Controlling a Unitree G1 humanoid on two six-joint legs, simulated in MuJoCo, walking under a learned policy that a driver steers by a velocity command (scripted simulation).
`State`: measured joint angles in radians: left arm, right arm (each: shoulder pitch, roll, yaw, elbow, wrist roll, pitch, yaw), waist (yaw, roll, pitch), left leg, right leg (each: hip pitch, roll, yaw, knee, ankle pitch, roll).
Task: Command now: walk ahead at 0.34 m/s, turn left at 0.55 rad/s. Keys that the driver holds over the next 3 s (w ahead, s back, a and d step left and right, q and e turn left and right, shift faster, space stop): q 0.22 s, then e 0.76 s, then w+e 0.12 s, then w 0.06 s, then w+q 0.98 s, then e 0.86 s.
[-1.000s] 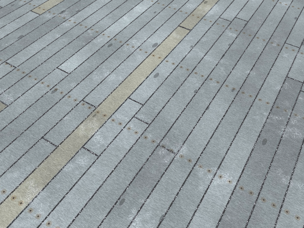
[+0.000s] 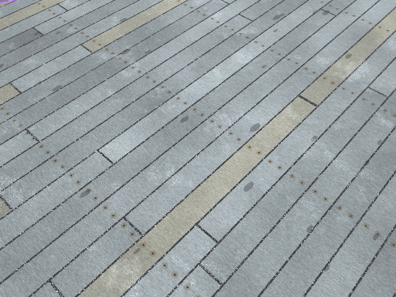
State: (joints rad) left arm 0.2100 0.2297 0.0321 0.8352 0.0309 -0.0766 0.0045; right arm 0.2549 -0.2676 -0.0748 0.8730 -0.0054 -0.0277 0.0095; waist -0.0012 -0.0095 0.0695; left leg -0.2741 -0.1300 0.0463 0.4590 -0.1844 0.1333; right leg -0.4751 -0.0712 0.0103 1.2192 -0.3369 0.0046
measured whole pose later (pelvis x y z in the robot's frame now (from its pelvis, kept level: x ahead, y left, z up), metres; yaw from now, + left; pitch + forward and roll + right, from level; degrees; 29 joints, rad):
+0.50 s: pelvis +0.16 -0.04 +0.00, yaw +8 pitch +0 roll +1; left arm 0.21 0.23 0.01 0.83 0.01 -0.01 0.00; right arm 0.21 -0.26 -0.04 0.84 -0.03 0.03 -0.02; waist 0.00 0.02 0.08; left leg -0.31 -0.10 -0.06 0.97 -0.52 0.02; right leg -0.35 0.06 0.02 0.46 -0.10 -0.07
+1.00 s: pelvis +0.15 -0.01 +0.01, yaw -9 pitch +1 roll -1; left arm 0.20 0.32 0.09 0.83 0.03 0.07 -0.03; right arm 0.25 -0.26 -0.03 0.80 -0.03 0.01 -0.05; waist -0.01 -0.05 0.02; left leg -0.18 -0.02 0.05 0.39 -0.23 0.05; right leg -0.51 0.07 0.07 1.07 -0.37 0.04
